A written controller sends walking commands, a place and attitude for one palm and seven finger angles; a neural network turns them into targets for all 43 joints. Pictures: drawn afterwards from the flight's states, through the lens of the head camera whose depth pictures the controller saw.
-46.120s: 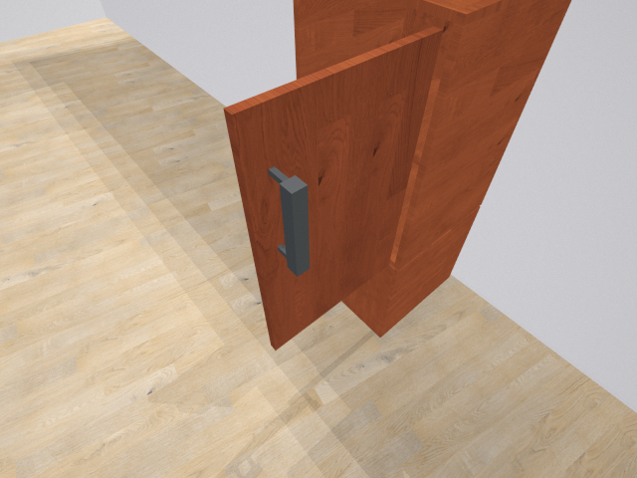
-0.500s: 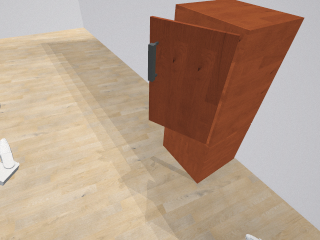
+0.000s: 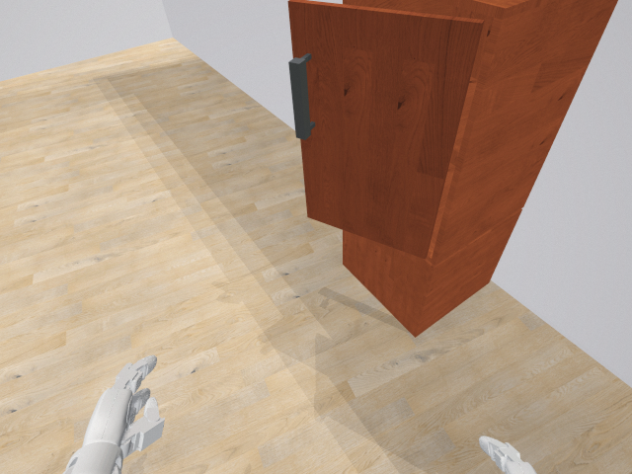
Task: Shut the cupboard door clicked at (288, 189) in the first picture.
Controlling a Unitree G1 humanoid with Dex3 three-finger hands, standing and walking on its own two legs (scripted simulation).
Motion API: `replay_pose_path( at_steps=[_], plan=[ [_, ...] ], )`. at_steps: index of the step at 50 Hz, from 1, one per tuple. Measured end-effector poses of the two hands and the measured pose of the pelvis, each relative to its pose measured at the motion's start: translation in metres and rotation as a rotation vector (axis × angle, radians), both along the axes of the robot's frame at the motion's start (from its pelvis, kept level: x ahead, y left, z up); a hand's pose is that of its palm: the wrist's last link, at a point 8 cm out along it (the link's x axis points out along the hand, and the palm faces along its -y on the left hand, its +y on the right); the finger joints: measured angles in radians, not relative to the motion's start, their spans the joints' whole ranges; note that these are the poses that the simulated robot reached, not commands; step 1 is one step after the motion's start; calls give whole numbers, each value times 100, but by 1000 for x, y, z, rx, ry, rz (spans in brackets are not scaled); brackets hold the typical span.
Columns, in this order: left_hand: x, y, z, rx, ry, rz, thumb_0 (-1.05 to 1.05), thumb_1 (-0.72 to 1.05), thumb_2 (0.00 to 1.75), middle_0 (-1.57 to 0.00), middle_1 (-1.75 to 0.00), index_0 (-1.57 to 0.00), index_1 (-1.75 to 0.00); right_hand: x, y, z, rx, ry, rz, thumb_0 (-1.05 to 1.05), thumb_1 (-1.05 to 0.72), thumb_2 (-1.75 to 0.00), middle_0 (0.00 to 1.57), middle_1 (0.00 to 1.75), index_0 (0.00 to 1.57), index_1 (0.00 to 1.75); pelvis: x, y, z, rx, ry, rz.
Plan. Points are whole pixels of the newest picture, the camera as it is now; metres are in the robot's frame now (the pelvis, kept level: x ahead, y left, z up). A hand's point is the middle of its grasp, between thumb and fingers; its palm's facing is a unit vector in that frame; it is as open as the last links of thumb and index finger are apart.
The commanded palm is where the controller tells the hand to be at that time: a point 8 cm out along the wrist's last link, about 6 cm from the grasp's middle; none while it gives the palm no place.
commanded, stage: let the arm hang, fingers relaxed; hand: left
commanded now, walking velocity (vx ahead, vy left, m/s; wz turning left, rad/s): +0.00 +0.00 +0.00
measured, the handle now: (305, 97) +0.86 +0.06 +0.08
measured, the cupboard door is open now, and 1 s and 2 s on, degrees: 26 26 26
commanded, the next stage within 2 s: look to check the result in 0.94 s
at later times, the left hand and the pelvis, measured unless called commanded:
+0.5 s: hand out of the picture -0.05 +0.19 -0.16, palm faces +0.01 -0.98 -0.21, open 7.3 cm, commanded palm none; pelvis -0.01 +0.01 +0.02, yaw -1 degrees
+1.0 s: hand out of the picture -0.07 +0.16 -0.16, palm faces +0.01 -0.99 -0.13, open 7.4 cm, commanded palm none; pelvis -0.02 +0.02 +0.02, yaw -2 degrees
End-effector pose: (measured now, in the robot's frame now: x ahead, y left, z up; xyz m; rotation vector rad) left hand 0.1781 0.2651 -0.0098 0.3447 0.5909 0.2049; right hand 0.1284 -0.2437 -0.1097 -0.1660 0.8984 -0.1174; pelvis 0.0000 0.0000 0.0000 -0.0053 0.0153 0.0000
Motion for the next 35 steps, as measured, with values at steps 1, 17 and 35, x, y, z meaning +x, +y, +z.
replay_pose_path(
  at_steps=[1,17,35],
  plan=[
    [-13,-12,-29,-54,110,3,0,90,90,-19,-30,-20,-30,-4,-1,-1,-11,24,-1,1,-90,-90,20,30,21,30,-1,0,-1,2,-8,4],
    [-185,-29,-121,-213,751,155,-4,96,89,-20,-30,-21,-30,-128,16,-10,-17,437,-108,1,-90,-90,20,30,20,30,-6,0,16,-16,-45,-5],
    [-248,-50,-121,-268,899,170,0,91,89,-19,-30,-20,-30,-197,66,-23,91,573,-164,0,-90,-90,20,30,20,30,-17,16,18,-5,-60,-32]
  ],
)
